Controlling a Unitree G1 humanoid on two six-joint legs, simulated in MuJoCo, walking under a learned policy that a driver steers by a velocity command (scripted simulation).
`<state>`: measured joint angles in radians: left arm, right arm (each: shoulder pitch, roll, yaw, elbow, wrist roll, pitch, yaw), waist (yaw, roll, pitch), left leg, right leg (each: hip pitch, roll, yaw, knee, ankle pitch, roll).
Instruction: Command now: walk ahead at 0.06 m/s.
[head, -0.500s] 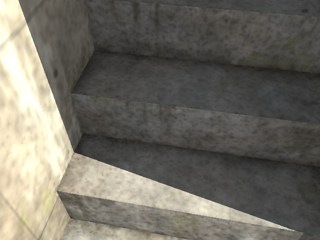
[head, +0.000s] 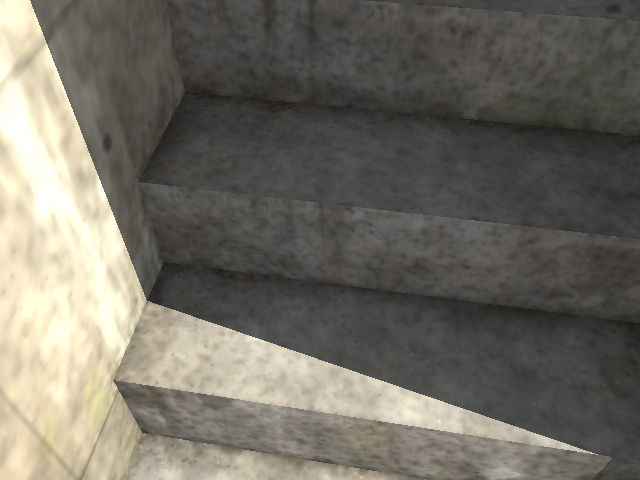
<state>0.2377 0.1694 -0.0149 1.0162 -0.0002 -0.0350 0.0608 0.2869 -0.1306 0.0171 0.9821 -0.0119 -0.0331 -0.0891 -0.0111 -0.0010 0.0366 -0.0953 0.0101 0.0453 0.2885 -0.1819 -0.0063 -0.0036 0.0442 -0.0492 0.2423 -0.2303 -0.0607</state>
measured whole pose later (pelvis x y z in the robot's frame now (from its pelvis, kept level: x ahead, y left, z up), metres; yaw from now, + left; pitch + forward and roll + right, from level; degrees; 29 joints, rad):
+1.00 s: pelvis +0.00 -0.01 +0.00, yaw +0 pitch +0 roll +0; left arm 0.30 0.14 0.00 0.98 0.02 -0.09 0.05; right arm 0.36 -0.11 0.01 1.07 0.00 -0.06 -0.08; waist 0.00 0.00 0.01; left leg -0.14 0.03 0.03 0.34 -0.21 -0.01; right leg -0.04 0.06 -0.05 0.27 -0.24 -0.07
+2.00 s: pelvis -0.01 +0.00 +0.00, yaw -1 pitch +1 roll +1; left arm 0.18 0.16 -0.03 0.93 0.02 -0.08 0.04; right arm 0.24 -0.15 0.01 0.95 -0.01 -0.07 -0.06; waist 0.00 0.00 0.00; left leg -0.08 0.00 0.05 0.18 -0.11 0.00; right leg -0.02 0.04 -0.02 0.17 -0.17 -0.05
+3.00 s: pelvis -0.01 +0.01 +0.00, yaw -1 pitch +1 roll +1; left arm 0.18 0.18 -0.03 0.95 0.02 -0.07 0.04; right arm 0.21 -0.16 0.02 0.94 -0.01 -0.07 -0.06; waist -0.01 0.00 0.00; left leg -0.08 0.00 0.04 0.18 -0.11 0.00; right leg -0.01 0.04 -0.01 0.16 -0.17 -0.05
